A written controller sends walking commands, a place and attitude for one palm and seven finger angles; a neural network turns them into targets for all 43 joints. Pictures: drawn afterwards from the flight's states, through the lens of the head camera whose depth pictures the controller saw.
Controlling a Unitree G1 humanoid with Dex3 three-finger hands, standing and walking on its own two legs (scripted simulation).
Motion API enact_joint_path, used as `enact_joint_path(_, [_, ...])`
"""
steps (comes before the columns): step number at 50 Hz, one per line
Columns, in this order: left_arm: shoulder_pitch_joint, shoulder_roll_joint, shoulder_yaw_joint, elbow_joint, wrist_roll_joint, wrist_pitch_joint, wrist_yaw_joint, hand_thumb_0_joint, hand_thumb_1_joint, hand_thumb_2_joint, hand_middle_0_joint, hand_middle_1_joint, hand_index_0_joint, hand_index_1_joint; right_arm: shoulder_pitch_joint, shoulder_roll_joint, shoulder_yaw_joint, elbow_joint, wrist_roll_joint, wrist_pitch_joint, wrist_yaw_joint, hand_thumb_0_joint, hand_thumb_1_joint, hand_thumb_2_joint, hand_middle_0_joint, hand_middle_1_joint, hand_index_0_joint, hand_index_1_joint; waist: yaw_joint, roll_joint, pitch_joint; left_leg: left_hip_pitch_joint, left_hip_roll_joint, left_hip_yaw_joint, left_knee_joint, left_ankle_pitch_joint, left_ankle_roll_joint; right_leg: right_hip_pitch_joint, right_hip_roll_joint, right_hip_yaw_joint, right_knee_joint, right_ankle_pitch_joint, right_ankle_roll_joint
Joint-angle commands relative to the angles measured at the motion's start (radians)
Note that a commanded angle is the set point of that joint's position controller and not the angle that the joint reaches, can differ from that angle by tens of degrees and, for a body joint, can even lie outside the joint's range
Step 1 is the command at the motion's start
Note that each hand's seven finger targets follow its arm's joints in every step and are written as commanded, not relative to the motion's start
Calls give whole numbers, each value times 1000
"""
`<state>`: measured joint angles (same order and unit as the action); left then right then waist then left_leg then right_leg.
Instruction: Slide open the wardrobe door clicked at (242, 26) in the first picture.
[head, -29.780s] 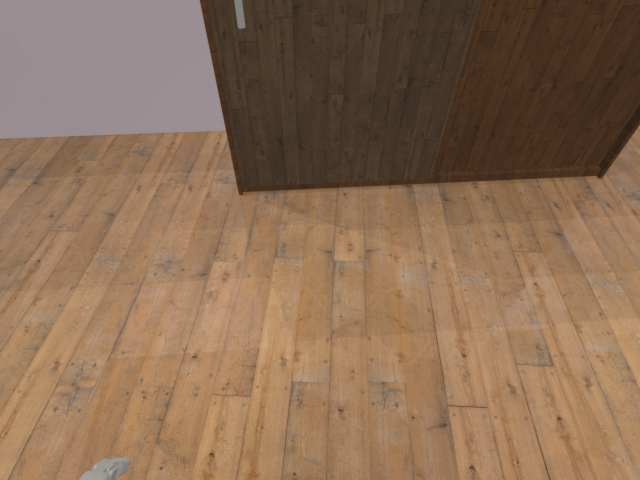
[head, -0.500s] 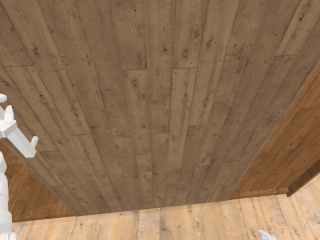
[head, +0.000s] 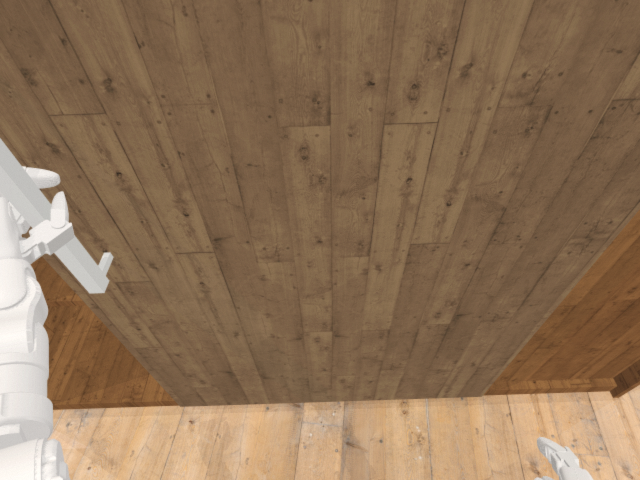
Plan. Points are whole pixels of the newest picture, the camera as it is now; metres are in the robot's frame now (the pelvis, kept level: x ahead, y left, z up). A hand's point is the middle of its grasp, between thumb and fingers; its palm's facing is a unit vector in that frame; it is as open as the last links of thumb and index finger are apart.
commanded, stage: stop walking and hold the door there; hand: left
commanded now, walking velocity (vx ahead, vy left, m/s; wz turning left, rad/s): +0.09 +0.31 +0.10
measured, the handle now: (42, 193) +0.39 +0.36 +0.17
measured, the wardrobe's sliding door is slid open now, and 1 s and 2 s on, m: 0.46 0.46 0.46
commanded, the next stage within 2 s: loosen the grip on the handle in 1.18 s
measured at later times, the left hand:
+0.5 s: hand (58, 226) +0.36 +0.33 +0.14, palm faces +0.35 -0.91 -0.21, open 5.7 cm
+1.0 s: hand (57, 225) +0.36 +0.33 +0.15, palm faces +0.29 -0.95 -0.14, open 5.5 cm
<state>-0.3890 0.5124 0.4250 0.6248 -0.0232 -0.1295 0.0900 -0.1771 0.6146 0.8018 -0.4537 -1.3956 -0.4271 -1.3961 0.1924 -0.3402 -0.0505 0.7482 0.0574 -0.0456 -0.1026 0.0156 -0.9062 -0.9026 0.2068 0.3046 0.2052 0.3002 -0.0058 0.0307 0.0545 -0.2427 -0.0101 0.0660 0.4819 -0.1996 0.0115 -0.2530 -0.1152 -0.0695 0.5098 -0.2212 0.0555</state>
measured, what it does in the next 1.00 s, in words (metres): steps to the left: left foot, then right foot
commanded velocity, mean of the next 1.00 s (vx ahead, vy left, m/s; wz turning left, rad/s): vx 0.07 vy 0.04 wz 0.04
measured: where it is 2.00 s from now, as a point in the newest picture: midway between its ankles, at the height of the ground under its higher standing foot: outside the picture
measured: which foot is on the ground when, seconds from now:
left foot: down 0.00-0.22, up 0.24-0.40, down 0.42-1.00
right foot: down 0.00-0.42, up 0.44-0.60, down 0.62-1.00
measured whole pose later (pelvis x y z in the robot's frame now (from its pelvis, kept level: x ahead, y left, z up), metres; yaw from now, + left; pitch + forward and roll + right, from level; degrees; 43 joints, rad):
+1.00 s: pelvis -0.04 +0.12 +0.00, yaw +2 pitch -1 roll +0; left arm -0.50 0.29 0.15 0.44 -0.08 -0.08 0.13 -0.05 0.73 0.76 -0.45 -1.40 -0.37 -1.40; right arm 0.13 -0.23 0.04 0.68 0.04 -0.06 -0.09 0.01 -0.91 -0.90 0.21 0.30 0.20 0.30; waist 0.02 0.01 0.09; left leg -0.23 0.03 0.09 0.44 -0.19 0.01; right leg -0.19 -0.01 -0.07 0.46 -0.25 -0.02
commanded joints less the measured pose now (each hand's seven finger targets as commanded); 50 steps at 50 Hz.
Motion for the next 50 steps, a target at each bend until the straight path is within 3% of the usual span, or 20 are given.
enact_joint_path(1, [-275,287,16,-188,12,-29,24,0,900,900,-450,-1400,-450,-1400,-88,-93,-25,-154,0,-31,-5,0,-900,-900,200,300,200,300,6,-41,-225,87,132,-62,-103,203,10,59,-160,111,-1,285,-62])
enact_joint_path(5, [-301,225,-20,-277,15,-78,30,0,900,900,-450,-1400,-450,-1400,-119,-67,-8,-196,2,-31,7,0,-900,-900,200,300,200,300,29,211,-242,32,241,-233,-197,93,125,-36,-5,-24,308,-252,-36])
enact_joint_path(7, [-335,228,-25,-306,5,-93,35,0,900,900,-450,-1400,-450,-1400,-107,-71,-2,-193,-2,-41,13,0,-900,-900,200,300,200,300,41,195,-269,89,225,-211,-114,285,149,-36,-8,-31,260,-251,-44])
enact_joint_path(9, [-343,237,-16,-274,8,-93,30,0,900,900,-450,-1400,-450,-1400,-110,-76,0,-187,-9,-46,23,0,-900,-900,200,300,200,300,58,113,-282,68,181,-158,-13,290,103,72,-34,-33,43,-120,-52])
enact_joint_path(10, [-351,218,-39,-262,11,-92,23,0,900,900,-450,-1400,-450,-1400,-124,-63,8,-195,-11,-41,25,0,-900,-900,200,300,200,300,63,-19,-257,-52,123,-118,113,121,58,176,-118,65,-124,55,-88])
enact_joint_path(11, [-360,261,-24,-224,8,-84,22,0,900,900,-450,-1400,-450,-1400,-85,-63,2,-195,-14,-29,25,0,-900,-900,200,300,200,300,40,-282,-244,-264,5,-48,342,-98,-16,310,-371,398,-230,290,-204])
enact_joint_path(12, [-408,270,-8,-233,-10,-74,20,0,900,900,-450,-1400,-450,-1400,-53,-91,-11,-181,-9,-40,31,0,-900,-900,200,300,200,300,32,-324,-234,-257,33,-165,652,-323,-39,166,-542,482,-254,353,-290])
enact_joint_path(13, [-441,263,-10,-253,-16,-64,19,0,900,900,-450,-1400,-450,-1400,-45,-94,-19,-162,-14,-47,28,0,-900,-900,200,300,200,300,31,-304,-225,-276,63,-251,783,-342,-37,116,-530,436,-202,337,-288])
enact_joint_path(15, [-521,259,-1,-324,-12,-62,16,0,900,900,-450,-1400,-450,-1400,-73,-46,15,-151,-28,-58,20,0,-900,-900,200,300,200,300,4,-280,-216,-203,104,-211,613,-343,-25,80,-405,165,-95,344,-184])
enact_joint_path(17, [-527,248,-14,-388,3,-54,17,0,900,900,-450,-1400,-450,-1400,-111,-13,26,-150,-27,-56,7,0,-900,-900,200,300,200,300,6,-201,-222,-49,77,-63,170,-256,-10,61,-315,43,10,283,-102])
enact_joint_path(19, [-495,190,-59,-490,13,-68,30,0,900,900,-450,-1400,-450,-1400,-141,2,18,-163,-23,-65,-3,0,-900,-900,200,300,200,300,1,22,-271,162,5,115,-85,66,-36,35,-199,-13,165,233,-75])
enact_joint_path(21, [-498,44,-180,-587,1,-86,23,0,900,900,-450,-1400,-450,-1400,-106,-44,-6,-198,-3,-69,-6,0,-900,-900,200,300,200,300,-14,299,-300,285,284,-186,-68,455,96,-170,-12,-66,495,-250,-27])
enact_joint_path(22, [-487,-36,-238,-566,7,-86,13,0,900,900,-450,-1400,-450,-1400,-98,-10,15,-195,-4,-67,4,0,-900,-900,200,300,200,300,-27,333,-312,229,321,-285,-113,416,178,-201,33,-33,667,-421,-29])
enact_joint_path(23, [-508,17,-193,-593,8,-84,21,0,900,900,-450,-1400,-450,-1400,-98,-6,16,-184,-10,-70,3,0,-900,-900,200,300,200,300,-30,269,-314,207,347,-384,-124,353,222,-227,28,13,713,-404,-30])
enact_joint_path(25, [-487,64,-153,-560,5,-70,28,0,900,900,-450,-1400,-450,-1400,-83,-24,8,-163,-9,-64,-1,0,-900,-900,200,300,200,300,-11,77,-306,193,319,-309,-45,437,217,-143,34,27,527,-336,-36])
enact_joint_path(29, [-568,-6,-219,-584,-5,-53,19,0,900,900,-450,-1400,-450,-1400,-108,-3,54,-172,-10,-72,19,0,-900,-900,200,300,200,300,10,141,-357,224,248,-177,41,357,106,105,64,23,-91,-49,-59])
enact_joint_path(31, [-558,46,-194,-520,-4,-26,14,0,900,900,-450,-1400,-450,-1400,-99,14,68,-170,-13,-66,14,0,-900,-900,200,300,200,300,-23,-93,-351,31,151,-73,104,112,20,282,-78,199,-155,306,-116])
enact_joint_path(33, [-515,13,-200,-432,-39,4,13,0,900,900,-450,-1400,-450,-1400,-55,-4,37,-149,-12,-69,16,0,-900,-900,200,300,200,300,-20,-265,-275,22,75,-51,95,-43,-19,206,-131,234,-152,251,-160])
enact_joint_path(38, [-533,-51,-251,-458,-27,-27,15,0,900,900,-450,-1400,-450,-1400,-116,-2,54,-162,-20,-68,14,0,-900,-900,200,300,200,300,1,112,-320,220,234,-192,-126,216,48,91,31,59,-15,37,-58])
enact_joint_path(50, [-470,-105,-303,-406,-33,-19,21,0,900,900,-450,-1400,-450,-1400,-101,1,48,-188,-15,-48,2,0,-900,-900,200,300,200,300,0,-7,-314,192,191,-99,-75,237,20,113,-18,119,-103,217,-69])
